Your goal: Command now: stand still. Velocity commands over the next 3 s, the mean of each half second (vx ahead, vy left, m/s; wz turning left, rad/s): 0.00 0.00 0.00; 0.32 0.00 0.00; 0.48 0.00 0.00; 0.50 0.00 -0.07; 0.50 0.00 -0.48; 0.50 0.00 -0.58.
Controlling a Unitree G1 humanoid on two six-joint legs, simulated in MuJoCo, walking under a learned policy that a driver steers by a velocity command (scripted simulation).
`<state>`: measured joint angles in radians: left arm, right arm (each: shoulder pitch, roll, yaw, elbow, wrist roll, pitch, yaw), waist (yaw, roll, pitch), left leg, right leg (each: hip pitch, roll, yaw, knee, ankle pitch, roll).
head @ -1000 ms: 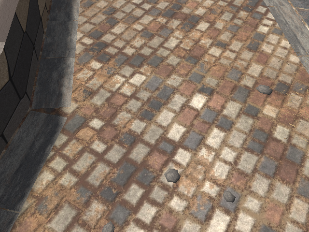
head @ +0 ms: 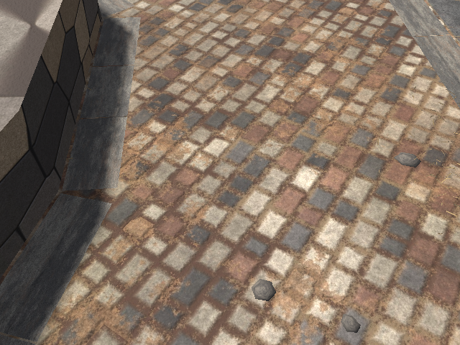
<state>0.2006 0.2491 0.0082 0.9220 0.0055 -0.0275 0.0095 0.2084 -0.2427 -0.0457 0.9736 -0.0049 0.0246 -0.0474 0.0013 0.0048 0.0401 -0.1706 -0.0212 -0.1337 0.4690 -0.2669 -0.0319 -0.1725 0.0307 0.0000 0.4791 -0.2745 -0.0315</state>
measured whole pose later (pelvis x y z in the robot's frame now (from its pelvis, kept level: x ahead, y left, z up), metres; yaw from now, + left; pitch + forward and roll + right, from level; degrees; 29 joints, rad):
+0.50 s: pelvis +0.00 -0.01 +0.00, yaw +0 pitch -1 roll +0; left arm 0.23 0.24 0.00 1.02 0.00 -0.02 0.02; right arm 0.23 -0.23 -0.03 1.09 0.00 0.01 -0.05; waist 0.01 0.01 0.03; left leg -0.17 0.00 -0.13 0.45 -0.26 -0.05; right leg -0.17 0.05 0.00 0.46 -0.26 -0.05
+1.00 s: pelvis +0.13 +0.06 +0.01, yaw +0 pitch +1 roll +0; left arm 0.19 0.30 0.04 0.92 -0.02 -0.08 -0.01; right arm 0.42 -0.19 -0.01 1.08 0.00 -0.10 0.01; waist -0.04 -0.04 -0.01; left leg -0.03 -0.04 0.03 0.26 -0.25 0.06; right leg -0.59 -0.09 0.01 1.00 -0.15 -0.04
